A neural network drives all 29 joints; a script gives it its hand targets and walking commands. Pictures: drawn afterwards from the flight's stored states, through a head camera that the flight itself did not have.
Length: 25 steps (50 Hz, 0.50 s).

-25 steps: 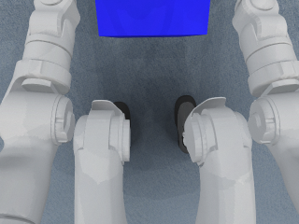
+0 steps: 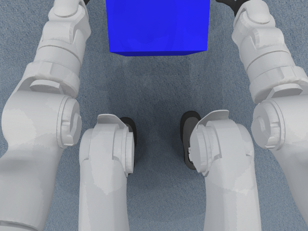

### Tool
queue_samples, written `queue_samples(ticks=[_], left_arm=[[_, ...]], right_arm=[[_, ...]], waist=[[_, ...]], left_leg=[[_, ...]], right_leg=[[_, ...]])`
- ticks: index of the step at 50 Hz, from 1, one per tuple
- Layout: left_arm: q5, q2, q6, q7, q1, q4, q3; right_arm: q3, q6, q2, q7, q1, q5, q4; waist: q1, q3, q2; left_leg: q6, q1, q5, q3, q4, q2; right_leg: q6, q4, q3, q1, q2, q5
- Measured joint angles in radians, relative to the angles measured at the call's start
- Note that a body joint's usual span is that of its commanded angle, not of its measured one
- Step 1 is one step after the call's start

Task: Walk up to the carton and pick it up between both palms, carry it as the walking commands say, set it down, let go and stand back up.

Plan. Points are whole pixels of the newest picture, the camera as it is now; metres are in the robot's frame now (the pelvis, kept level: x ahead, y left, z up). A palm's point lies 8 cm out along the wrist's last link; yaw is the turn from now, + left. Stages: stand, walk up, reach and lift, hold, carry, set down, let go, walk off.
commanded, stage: reach and lift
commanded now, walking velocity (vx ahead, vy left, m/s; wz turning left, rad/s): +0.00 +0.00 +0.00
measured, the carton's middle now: (156, 1) +0.55 +0.00 -0.26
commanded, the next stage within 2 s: none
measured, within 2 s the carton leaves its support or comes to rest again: leaves its support in 0.86 s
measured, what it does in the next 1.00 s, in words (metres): stands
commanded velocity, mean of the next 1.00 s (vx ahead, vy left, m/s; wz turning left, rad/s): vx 0.00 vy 0.00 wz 0.00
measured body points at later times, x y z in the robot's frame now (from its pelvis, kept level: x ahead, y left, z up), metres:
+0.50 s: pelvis +0.01 +0.00 +0.00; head +0.38 +0.00 +0.24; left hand +0.56 +0.13 -0.20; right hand +0.54 -0.15 -0.20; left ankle +0.11 +0.12 -0.34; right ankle +0.12 -0.12 -0.34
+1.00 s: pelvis +0.01 +0.00 -0.01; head +0.37 +0.01 +0.25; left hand +0.55 +0.13 -0.19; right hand +0.54 -0.15 -0.18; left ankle +0.11 +0.12 -0.34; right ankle +0.12 -0.12 -0.34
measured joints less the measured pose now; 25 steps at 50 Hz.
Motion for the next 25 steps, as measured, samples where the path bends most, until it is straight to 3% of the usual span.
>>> queue_samples(ticks=[12,20,25], left_arm=[[0.015,-0.040,-0.012,0.051,0.036,-0.088,-0.031],[0.032,-0.064,0.008,0.071,0.022,-0.068,-0.028],[0.086,-0.073,0.038,0.062,-0.007,-0.033,0.030]], right_arm=[[0.009,-0.027,0.068,-0.030,0.000,-0.014,-0.043],[-0.026,-0.017,0.069,-0.049,0.010,-0.039,-0.043],[-0.081,0.027,0.080,-0.034,0.009,-0.073,-0.053]], waist=[[-0.002,0.008,-0.011],[-0.008,0.013,0.009],[-0.010,0.020,0.004]], left_leg=[[0.002,-0.005,-0.025,-0.001,0.008,-0.004],[0.003,0.000,-0.019,-0.001,0.014,-0.017],[-0.002,0.006,-0.020,-0.007,0.030,-0.020]], right_leg=[[0.001,0.008,0.000,-0.003,-0.002,-0.027],[0.011,0.015,0.006,0.009,-0.002,-0.029],[0.012,0.028,0.003,0.016,0.005,-0.029]])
